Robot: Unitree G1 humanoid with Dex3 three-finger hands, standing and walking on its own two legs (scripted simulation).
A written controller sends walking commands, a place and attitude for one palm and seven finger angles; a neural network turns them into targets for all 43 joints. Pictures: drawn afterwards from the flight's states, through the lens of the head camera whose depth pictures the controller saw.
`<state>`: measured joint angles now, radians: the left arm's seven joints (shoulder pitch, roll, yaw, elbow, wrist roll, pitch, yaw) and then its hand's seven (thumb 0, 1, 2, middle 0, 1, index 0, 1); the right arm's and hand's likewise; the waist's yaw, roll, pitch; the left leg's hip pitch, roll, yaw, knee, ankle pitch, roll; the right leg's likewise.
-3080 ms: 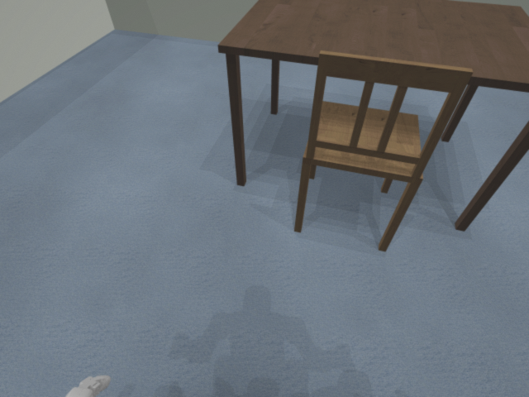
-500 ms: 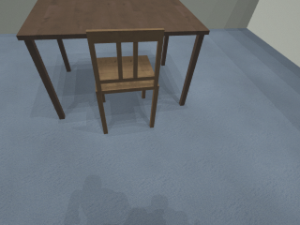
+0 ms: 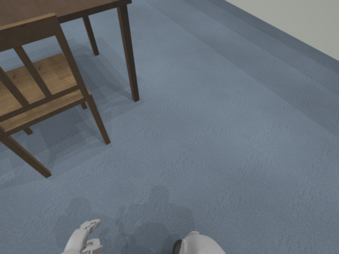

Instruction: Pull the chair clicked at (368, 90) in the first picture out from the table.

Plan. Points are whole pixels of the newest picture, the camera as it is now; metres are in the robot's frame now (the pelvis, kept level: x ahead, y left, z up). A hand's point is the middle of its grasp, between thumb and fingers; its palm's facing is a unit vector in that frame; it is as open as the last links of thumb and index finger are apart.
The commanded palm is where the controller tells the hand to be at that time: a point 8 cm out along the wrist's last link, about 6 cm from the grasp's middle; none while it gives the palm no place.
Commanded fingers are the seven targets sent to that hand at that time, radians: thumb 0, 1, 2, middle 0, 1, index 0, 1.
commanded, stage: walk to a spot facing it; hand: left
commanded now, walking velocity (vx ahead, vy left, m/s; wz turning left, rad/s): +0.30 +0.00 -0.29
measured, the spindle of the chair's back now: (8, 82) +0.67 +0.60 -0.07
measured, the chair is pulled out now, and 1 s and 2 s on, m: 0.00 0.00 0.00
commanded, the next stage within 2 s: turn to face it in 0.12 s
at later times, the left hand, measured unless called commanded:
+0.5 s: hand out of the picture +0.13 +0.19 -0.16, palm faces +0.12 -0.98 -0.14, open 7.4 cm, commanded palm none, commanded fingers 0.00 0.90 0.90 -0.20 -0.30 -0.20 -0.30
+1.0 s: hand (69, 200) +0.27 +0.28 -0.13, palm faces +0.27 -0.93 -0.24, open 7.4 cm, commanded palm none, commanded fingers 0.00 0.90 0.90 -0.20 -0.30 -0.20 -0.30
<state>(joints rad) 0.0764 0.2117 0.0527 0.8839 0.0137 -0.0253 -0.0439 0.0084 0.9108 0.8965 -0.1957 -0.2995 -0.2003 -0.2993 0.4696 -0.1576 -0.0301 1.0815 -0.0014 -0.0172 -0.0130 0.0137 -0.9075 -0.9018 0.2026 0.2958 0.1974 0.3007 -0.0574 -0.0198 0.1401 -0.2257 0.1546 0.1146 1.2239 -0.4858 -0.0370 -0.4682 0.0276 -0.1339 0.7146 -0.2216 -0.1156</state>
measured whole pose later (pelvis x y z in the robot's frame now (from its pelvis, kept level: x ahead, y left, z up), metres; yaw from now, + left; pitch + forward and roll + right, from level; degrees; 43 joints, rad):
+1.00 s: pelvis +0.20 +0.05 +0.04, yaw +14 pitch +2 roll -2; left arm 0.13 0.25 0.09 0.94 0.02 0.06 0.02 0.01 0.91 0.90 -0.19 -0.30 -0.20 -0.30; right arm 0.30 -0.18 -0.07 0.98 -0.02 0.02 -0.01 0.01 -0.91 -0.90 0.20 0.30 0.20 0.30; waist -0.05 -0.01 0.02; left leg -0.30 -0.10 -0.09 0.43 -0.15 0.10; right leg -0.46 -0.04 0.04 0.95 -0.37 0.10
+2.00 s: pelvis +0.23 +0.09 +0.04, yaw +37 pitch -2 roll -1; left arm 0.32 0.21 0.05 1.07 0.03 0.01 -0.01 0.01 0.91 0.90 -0.19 -0.30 -0.20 -0.30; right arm 0.30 -0.17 -0.02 1.02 0.00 -0.06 -0.03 -0.01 -0.95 -0.90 0.20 0.30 0.20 0.30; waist 0.04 -0.05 0.03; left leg 0.03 -0.06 0.07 0.31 -0.31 0.08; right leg -0.55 -0.09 -0.04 1.12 -0.26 0.03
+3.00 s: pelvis +0.38 +0.17 +0.03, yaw +33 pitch +0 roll +0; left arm 0.23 0.18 0.05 1.03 0.02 0.05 0.03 0.01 0.91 0.90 -0.20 -0.30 -0.20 -0.30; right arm 0.11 -0.15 -0.05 1.00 -0.02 0.02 -0.04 0.01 -0.92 -0.90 0.20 0.30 0.20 0.30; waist 0.02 0.01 0.10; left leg -0.35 0.07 0.07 0.49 -0.13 -0.01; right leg -0.28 -0.02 -0.02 0.76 -0.47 0.01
